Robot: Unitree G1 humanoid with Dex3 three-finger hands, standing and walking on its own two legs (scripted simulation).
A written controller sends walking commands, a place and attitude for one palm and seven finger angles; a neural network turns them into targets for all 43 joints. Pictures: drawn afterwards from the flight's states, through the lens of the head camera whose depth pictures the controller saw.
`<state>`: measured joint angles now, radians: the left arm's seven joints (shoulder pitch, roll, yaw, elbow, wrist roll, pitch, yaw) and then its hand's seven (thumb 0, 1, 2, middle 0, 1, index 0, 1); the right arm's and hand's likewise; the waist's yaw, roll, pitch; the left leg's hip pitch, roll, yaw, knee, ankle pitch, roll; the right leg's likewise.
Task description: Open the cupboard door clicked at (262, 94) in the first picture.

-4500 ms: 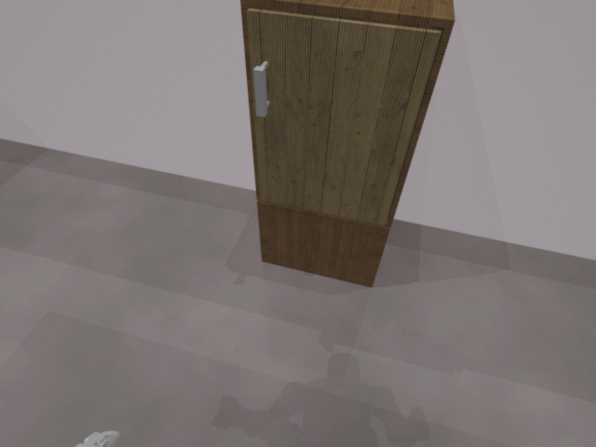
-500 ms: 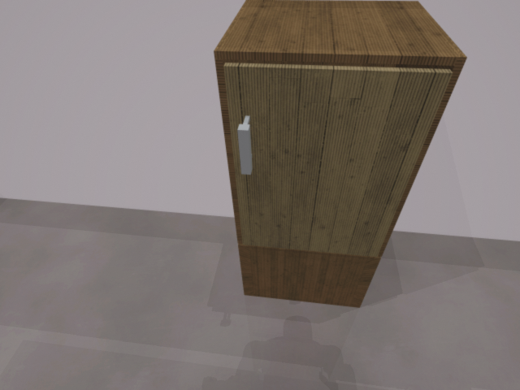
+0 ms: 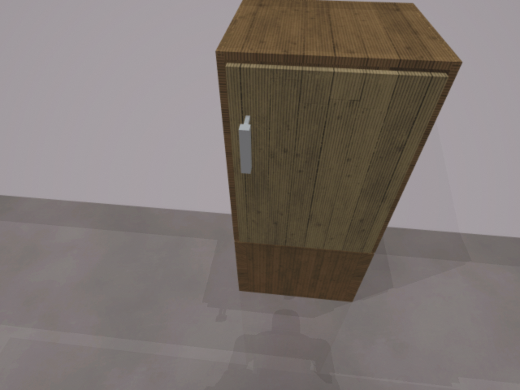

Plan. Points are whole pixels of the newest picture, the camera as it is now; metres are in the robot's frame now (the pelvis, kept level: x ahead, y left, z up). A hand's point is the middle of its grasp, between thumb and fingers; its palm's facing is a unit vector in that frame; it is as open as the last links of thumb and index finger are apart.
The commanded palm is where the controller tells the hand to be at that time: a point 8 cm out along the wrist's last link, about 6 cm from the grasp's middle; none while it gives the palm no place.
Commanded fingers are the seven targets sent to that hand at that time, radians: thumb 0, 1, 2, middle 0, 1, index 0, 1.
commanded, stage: look again from close up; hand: left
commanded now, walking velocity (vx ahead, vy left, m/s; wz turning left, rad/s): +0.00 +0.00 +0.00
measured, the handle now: (246, 144) +0.62 +0.06 +0.04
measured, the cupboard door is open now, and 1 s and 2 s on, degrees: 0 0 0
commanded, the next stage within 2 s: shuffle to correct the standing spot in 0.44 s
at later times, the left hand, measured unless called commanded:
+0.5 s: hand out of the picture +0.03 +0.13 -0.17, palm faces +0.02 -0.98 -0.18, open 7.3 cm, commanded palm none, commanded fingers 0.00 0.90 0.90 -0.20 -0.30 -0.20 -0.30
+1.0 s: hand out of the picture +0.08 +0.11 -0.17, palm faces +0.03 -0.98 -0.22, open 7.3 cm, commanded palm none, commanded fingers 0.00 0.90 0.90 -0.20 -0.30 -0.20 -0.30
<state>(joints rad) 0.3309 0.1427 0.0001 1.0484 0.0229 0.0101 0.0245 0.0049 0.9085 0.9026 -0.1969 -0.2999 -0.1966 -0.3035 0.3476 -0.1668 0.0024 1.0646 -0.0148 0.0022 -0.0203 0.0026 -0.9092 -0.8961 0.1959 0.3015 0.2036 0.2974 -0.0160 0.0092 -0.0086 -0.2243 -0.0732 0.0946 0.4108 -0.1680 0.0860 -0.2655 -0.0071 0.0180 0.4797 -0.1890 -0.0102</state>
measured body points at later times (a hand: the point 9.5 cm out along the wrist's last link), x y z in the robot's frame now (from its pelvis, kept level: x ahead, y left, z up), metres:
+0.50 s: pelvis +0.04 -0.03 +0.00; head +0.04 -0.04 +0.45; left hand +0.03 +0.18 -0.15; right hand +0.04 -0.25 -0.16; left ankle +0.04 +0.06 -0.74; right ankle +0.05 -0.12 -0.74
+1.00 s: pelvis +0.07 -0.06 +0.00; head +0.08 -0.07 +0.45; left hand +0.08 +0.16 -0.15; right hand +0.07 -0.29 -0.16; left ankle +0.04 +0.06 -0.74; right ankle +0.05 -0.12 -0.74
